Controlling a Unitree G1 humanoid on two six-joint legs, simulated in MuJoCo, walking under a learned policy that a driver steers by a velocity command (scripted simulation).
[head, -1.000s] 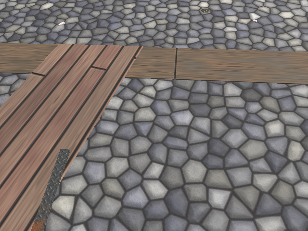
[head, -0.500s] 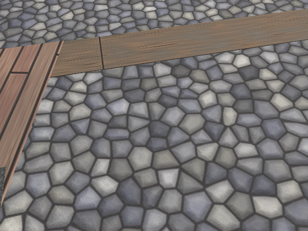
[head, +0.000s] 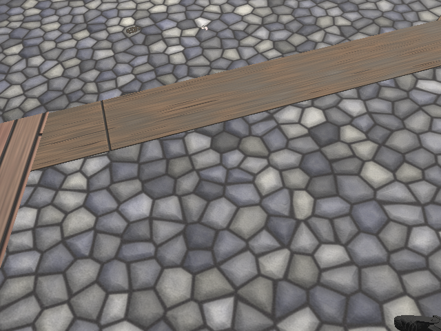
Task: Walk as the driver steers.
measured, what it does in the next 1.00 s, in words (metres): walks ahead, turning left: left foot, then right foot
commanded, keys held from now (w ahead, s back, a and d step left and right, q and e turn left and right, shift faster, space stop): w+q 0.14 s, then q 0.72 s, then no key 0.10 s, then e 0.04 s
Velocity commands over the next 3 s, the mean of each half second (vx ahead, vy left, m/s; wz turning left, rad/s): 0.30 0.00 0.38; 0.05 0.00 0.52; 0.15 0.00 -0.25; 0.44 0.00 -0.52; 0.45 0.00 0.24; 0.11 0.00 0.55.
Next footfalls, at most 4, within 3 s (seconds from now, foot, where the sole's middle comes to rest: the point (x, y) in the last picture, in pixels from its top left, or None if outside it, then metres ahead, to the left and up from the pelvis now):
0.10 left None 0.21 0.13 -0.78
0.54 right None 0.45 -0.02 -0.78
0.98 left None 0.28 0.18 -0.78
1.54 right None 0.46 -0.03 -0.78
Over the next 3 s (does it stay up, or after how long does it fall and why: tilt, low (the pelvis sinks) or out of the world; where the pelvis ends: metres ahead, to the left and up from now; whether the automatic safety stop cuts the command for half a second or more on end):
stays up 0.97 0.15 0.00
